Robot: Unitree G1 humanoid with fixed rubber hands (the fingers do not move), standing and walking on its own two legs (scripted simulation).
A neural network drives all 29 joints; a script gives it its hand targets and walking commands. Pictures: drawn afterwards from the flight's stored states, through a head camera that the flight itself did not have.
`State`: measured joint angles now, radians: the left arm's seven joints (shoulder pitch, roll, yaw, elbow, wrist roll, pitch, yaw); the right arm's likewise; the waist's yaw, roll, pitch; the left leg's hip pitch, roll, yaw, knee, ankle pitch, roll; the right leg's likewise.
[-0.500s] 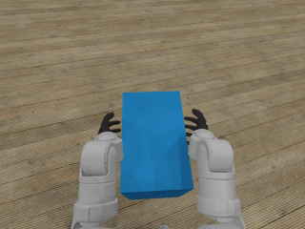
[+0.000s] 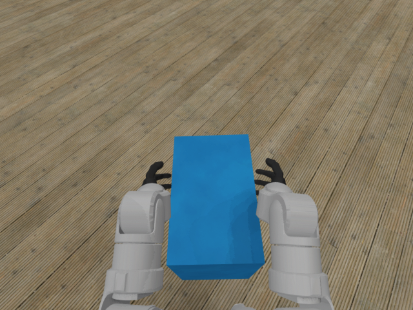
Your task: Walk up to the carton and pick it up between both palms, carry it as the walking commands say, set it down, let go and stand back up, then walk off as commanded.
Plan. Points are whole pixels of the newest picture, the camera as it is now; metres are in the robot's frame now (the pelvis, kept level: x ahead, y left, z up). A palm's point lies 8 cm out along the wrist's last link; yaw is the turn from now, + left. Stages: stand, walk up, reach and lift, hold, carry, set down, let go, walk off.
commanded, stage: carry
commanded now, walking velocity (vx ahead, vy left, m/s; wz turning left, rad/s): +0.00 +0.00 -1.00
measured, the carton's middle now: (213, 211) +0.34 -0.02 -0.04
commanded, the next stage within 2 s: hold in 2.00 s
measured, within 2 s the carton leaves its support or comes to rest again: neither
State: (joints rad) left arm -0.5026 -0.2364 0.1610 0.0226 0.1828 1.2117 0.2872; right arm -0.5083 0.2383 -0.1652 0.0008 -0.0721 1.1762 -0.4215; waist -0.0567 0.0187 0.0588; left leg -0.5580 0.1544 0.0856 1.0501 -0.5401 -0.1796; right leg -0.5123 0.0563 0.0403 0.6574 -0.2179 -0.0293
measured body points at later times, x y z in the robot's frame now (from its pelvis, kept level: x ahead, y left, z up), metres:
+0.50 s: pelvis -0.02 -0.04 +0.01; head -0.02 -0.04 +0.46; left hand +0.32 -0.02 +0.10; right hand +0.26 -0.25 +0.09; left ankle +0.02 +0.12 -0.71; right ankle -0.04 -0.16 -0.72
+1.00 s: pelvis -0.05 -0.03 +0.01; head -0.07 -0.01 +0.46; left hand +0.28 -0.01 +0.09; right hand +0.22 -0.23 +0.10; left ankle +0.03 +0.11 -0.72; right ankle -0.04 -0.16 -0.72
